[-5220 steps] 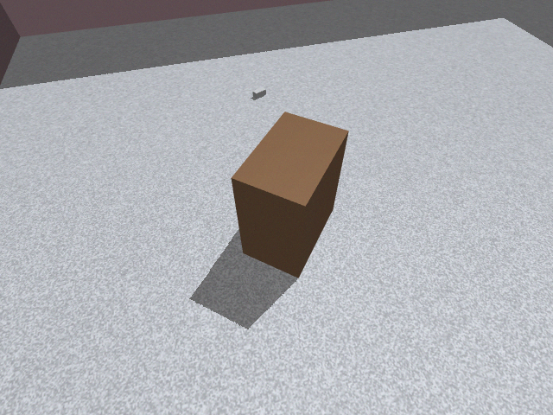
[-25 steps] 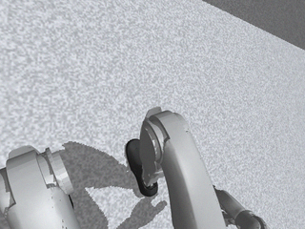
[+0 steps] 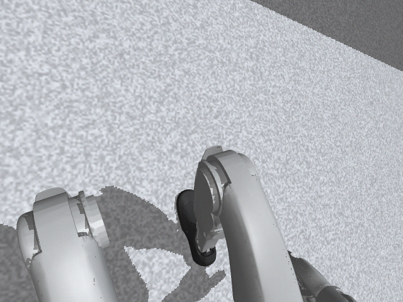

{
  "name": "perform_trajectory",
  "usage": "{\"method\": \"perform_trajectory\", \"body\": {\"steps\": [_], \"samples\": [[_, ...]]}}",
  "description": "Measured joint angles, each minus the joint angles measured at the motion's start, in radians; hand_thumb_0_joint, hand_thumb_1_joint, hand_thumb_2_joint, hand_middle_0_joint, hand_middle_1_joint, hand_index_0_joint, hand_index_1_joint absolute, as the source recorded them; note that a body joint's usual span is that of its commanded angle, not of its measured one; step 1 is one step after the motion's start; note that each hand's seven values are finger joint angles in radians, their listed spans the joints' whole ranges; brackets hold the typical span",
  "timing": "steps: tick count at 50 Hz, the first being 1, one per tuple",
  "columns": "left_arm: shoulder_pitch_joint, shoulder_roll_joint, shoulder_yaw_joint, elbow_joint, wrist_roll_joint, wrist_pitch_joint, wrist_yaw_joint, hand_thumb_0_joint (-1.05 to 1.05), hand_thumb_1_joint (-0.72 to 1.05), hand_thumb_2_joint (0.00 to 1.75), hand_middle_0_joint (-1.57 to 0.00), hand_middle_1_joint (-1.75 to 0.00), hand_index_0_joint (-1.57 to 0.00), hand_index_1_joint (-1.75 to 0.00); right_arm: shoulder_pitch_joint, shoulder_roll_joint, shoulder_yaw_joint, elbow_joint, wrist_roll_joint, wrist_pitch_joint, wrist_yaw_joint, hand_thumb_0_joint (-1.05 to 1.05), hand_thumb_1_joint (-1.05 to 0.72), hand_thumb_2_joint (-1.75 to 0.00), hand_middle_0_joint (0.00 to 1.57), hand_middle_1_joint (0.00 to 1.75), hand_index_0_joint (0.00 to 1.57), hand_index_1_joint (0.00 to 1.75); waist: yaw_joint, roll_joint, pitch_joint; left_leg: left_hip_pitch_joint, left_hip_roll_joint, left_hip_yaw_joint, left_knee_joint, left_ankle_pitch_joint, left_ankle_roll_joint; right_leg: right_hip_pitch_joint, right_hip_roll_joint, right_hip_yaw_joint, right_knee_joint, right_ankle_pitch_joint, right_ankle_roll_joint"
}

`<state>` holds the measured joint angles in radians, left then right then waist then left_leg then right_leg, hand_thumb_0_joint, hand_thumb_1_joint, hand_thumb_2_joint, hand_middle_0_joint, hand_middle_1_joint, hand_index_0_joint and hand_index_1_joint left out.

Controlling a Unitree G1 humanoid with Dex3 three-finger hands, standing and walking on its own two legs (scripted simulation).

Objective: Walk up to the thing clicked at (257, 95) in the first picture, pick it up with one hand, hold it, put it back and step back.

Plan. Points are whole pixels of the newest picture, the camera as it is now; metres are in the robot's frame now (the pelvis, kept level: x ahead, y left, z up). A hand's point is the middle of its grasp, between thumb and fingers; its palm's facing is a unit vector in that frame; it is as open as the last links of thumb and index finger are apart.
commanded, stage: withdraw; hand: left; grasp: from above
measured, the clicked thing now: out of the picture +0.45 +0.38 -0.29
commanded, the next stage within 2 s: home in 0.60 s
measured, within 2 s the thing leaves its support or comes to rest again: neither
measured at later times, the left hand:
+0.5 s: hand out of the picture +0.42 +0.39 -0.11, palm faces -0.50 -0.15 -0.85, open 13.1 cm
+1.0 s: hand out of the picture +0.43 +0.39 -0.09, palm faces -0.40 -0.25 -0.88, open 11.5 cm
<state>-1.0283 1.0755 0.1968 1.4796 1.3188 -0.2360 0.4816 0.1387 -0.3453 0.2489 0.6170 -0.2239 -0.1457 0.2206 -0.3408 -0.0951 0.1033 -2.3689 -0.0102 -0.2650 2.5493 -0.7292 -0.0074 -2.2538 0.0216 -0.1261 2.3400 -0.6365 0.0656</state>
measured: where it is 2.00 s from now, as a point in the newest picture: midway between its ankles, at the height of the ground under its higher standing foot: (152, 266)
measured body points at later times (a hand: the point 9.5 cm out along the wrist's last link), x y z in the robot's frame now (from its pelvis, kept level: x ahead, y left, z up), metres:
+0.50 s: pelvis -0.02 +0.00 +0.04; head +0.22 +0.12 +0.39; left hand +0.44 +0.39 -0.06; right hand +0.09 -0.28 -0.04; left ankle +0.06 +0.12 -0.27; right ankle +0.12 -0.14 -0.27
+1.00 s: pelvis -0.01 +0.00 +0.05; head +0.24 +0.09 +0.42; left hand +0.45 +0.40 -0.03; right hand +0.06 -0.25 -0.05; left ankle +0.06 +0.12 -0.27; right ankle +0.12 -0.14 -0.27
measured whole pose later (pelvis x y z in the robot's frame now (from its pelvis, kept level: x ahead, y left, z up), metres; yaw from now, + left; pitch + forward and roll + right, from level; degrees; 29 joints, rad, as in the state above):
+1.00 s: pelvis -0.01 +0.00 +0.05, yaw +6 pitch +37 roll -11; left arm -0.89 0.84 0.17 1.15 1.04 -0.10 0.10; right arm 0.23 -0.28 0.10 0.62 -0.09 0.04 0.13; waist -0.24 0.06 -0.05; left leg -2.30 -0.01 -0.14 2.32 -0.67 0.02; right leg -2.21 -0.02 -0.04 2.20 -0.63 0.07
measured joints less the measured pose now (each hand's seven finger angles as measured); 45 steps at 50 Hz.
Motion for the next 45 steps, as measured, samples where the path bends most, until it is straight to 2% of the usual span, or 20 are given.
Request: {"method": "perform_trajectory", "body": {"steps": [5,11,15,19,21,23,27,32,36,38,40,42,45], "samples": [[0.03,-0.072,-0.037,-0.111,-0.05,0.066,-0.109,0.0,-0.46,0.95,-0.13,-0.97,-0.13,-0.96,0.016,0.013,-0.063,0.01,0.039,0.041,0.007,0.0,-0.91,-0.9,0.2,0.3,0.2,0.3,0.04,0.067,-0.086,-0.002,-0.003,0.034,-0.044,0.004,0.007,-0.003,-0.016,0.022,-0.023,-0.014,-0.007],[0.031,-0.11,-0.105,-0.178,-0.119,0.108,-0.307,0.0,-0.45,0.95,-0.14,-0.95,-0.14,-0.95,-0.009,0.016,-0.105,-0.018,0.087,0.117,-0.025,0.0,-0.91,-0.9,0.2,0.3,0.2,0.3,0.08,0.12,-0.1,0.045,-0.001,0.082,-0.126,0.031,0.027,0.041,-0.03,0.053,-0.081,-0.007,-0.001],[0.033,-0.129,-0.127,-0.224,-0.166,0.083,-0.424,0.0,-0.43,0.94,-0.16,-0.94,-0.16,-0.93,-0.016,0.008,-0.116,-0.032,0.102,0.152,-0.065,0.0,-0.91,-0.9,0.2,0.3,0.2,0.3,0.101,0.126,-0.082,0.074,-0.004,0.099,-0.175,0.057,0.031,0.069,-0.038,0.063,-0.12,0.009,-0.006],[0.033,-0.129,-0.125,-0.249,-0.184,-0.004,-0.485,0.0,-0.39,0.91,-0.2,-0.9,-0.19,-0.9,-0.01,-0.003,-0.112,-0.033,0.105,0.178,-0.098,0.0,-0.91,-0.91,0.2,0.3,0.2,0.3,0.109,0.108,-0.073,0.079,-0.007,0.098,-0.193,0.077,0.028,0.074,-0.041,0.061,-0.135,0.025,-0.011],[0.032,-0.119,-0.118,-0.243,-0.172,-0.059,-0.485,0.0,-0.37,0.9,-0.22,-0.88,-0.21,-0.88,-0.008,-0.007,-0.107,-0.027,0.1,0.187,-0.113,0.0,-0.91,-0.9,0.2,0.3,0.2,0.3,0.106,0.094,-0.067,0.075,-0.01,0.091,-0.188,0.082,0.025,0.073,-0.04,0.055,-0.132,0.03,-0.012],[0.031,-0.111,-0.111,-0.236,-0.145,-0.112,-0.463,0.0,-0.36,0.88,-0.23,-0.86,-0.22,-0.86,-0.005,-0.008,-0.102,-0.019,0.093,0.195,-0.124,0.0,-0.91,-0.9,0.2,0.3,0.2,0.3,0.101,0.078,-0.063,0.068,-0.011,0.085,-0.177,0.086,0.021,0.068,-0.039,0.052,-0.123,0.035,-0.012],[0.012,-0.113,-0.112,-0.188,-0.072,-0.167,-0.351,0.0,-0.33,0.86,-0.25,-0.84,-0.25,-0.84,-0.004,-0.009,-0.089,0.003,0.075,0.212,-0.128,0.0,-0.91,-0.9,0.2,0.3,0.2,0.3,0.088,0.059,-0.067,0.043,-0.019,0.078,-0.145,0.092,0.019,0.049,-0.04,0.047,-0.095,0.036,-0.017],[-0.04,-0.13,-0.12,-0.11,0.012,-0.136,-0.208,0.0,-0.3,0.84,-0.27,-0.82,-0.27,-0.81,-0.003,0.017,-0.094,0.023,0.066,0.2,-0.117,0.0,-0.91,-0.9,0.2,0.3,0.2,0.3,0.06,0.053,-0.077,0.006,-0.024,0.084,-0.12,0.1,0.023,0.016,-0.04,0.055,-0.067,0.038,-0.023],[-0.09,-0.128,-0.098,-0.034,0.047,-0.072,-0.138,0.0,-0.27,0.81,-0.3,-0.79,-0.3,-0.78,0.008,0.041,-0.09,0.016,0.067,0.177,-0.106,0.0,-0.91,-0.9,0.2,0.3,0.2,0.3,0.031,0.067,-0.094,-0.019,-0.02,0.094,-0.119,0.102,0.027,-0.015,-0.038,0.064,-0.062,0.04,-0.023],[-0.097,-0.121,-0.082,-0.015,0.049,-0.035,-0.125,0.0,-0.25,0.81,-0.3,-0.77,-0.3,-0.76,0.017,0.05,-0.087,0.009,0.073,0.166,-0.102,0.0,-0.91,-0.9,0.2,0.3,0.2,0.3,0.021,0.08,-0.1,-0.025,-0.016,0.098,-0.121,0.098,0.029,-0.024,-0.035,0.068,-0.063,0.039,-0.018],[-0.094,-0.121,-0.069,-0.013,0.033,0.003,-0.129,0.0,-0.23,0.81,-0.29,-0.73,-0.29,-0.73,0.029,0.057,-0.089,0.003,0.08,0.158,-0.098,0.0,-0.9,-0.9,0.2,0.3,0.2,0.3,0.018,0.095,-0.105,-0.025,-0.013,0.103,-0.126,0.093,0.03,-0.028,-0.034,0.072,-0.066,0.036,-0.013],[-0.079,-0.127,-0.058,-0.03,-0.004,0.038,-0.154,0.0,-0.2,0.82,-0.28,-0.69,-0.27,-0.7,0.042,0.063,-0.093,0.0,0.087,0.154,-0.092,0.0,-0.9,-0.9,0.2,0.3,0.2,0.3,0.022,0.109,-0.107,-0.018,-0.009,0.108,-0.136,0.086,0.031,-0.026,-0.033,0.078,-0.072,0.032,-0.008],[-0.029,-0.148,-0.042,-0.099,-0.086,0.08,-0.225,0.0,-0.12,0.82,-0.26,-0.63,-0.25,-0.64,0.062,0.07,-0.106,-0.004,0.101,0.156,-0.084,0.0,-0.9,-0.9,0.2,0.3,0.2,0.3,0.041,0.126,-0.112,0.006,-0.004,0.116,-0.16,0.074,0.031,-0.01,-0.033,0.084,-0.092,0.025,0.004]]}}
